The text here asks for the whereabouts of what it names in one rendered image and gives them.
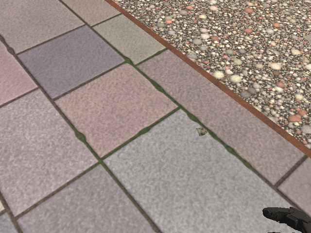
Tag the right robot hand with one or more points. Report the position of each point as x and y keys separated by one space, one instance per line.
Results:
x=293 y=217

